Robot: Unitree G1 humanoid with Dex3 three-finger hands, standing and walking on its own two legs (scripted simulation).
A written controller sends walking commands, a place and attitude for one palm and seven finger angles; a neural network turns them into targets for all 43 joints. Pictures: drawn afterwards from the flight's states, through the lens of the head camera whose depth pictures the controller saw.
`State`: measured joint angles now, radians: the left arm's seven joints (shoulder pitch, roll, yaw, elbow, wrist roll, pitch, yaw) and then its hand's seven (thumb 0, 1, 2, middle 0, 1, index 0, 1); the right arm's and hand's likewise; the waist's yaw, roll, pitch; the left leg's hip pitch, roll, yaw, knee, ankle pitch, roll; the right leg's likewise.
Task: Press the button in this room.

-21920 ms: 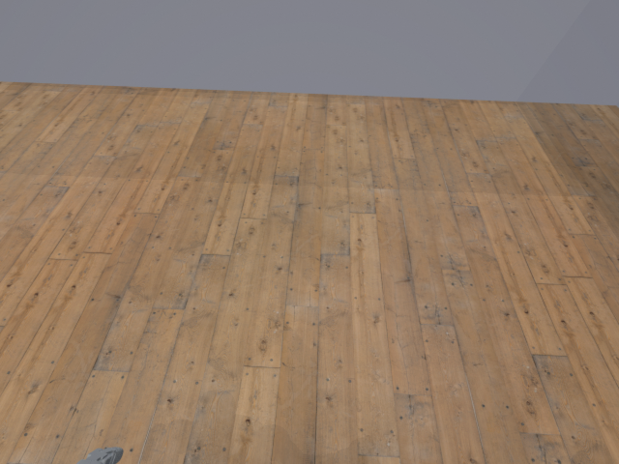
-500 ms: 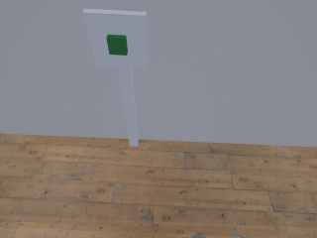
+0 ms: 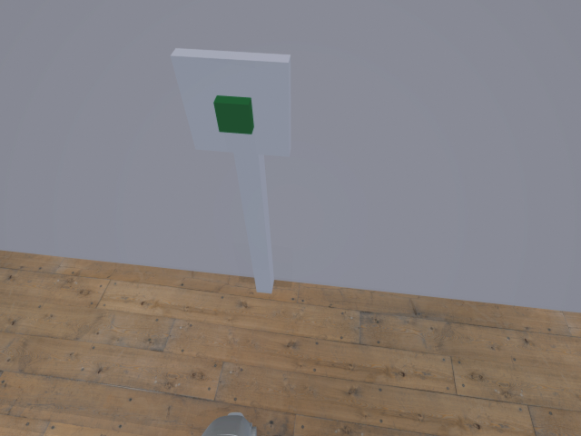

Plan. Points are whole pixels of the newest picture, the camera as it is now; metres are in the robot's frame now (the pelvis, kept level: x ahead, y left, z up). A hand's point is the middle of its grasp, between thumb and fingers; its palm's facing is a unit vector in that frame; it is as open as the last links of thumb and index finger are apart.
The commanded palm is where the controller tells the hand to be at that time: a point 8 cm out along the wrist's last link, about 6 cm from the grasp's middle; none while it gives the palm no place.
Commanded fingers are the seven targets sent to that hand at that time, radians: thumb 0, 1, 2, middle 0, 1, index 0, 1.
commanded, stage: take the last steps up to it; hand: left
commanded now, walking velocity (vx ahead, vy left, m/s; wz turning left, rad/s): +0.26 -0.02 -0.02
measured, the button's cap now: (235, 114) +0.67 +0.18 +0.06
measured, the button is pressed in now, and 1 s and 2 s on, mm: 0 0 0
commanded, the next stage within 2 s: come to a stop and stand still in 0.36 s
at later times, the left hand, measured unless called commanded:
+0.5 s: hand (185, 362) +0.25 +0.21 -0.16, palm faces -0.02 -0.98 -0.20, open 7.4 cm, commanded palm none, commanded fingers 0.00 0.90 0.90 -0.20 -0.30 -0.20 -0.30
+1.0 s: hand (165, 392) +0.21 +0.25 -0.19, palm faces +0.04 -0.97 -0.23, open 7.4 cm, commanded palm none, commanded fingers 0.00 0.90 0.90 -0.20 -0.30 -0.20 -0.30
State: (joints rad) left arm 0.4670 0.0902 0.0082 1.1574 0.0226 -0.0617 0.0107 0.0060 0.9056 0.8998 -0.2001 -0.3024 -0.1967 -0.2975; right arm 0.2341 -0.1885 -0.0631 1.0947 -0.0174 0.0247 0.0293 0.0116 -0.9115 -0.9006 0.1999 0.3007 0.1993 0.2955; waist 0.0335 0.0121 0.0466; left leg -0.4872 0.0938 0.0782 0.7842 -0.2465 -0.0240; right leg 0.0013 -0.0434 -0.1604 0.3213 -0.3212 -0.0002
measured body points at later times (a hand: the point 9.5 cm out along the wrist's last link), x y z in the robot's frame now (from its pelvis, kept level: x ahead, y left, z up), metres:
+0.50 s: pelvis +0.14 +0.03 +0.00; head +0.15 +0.04 +0.45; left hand +0.25 +0.27 -0.14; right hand +0.11 -0.18 -0.16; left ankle +0.10 +0.13 -0.74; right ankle +0.22 -0.11 -0.70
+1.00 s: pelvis +0.13 +0.04 -0.02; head +0.15 +0.06 +0.43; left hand +0.20 +0.30 -0.17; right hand +0.20 -0.22 -0.15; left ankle +0.12 +0.15 -0.75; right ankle +0.24 -0.11 -0.74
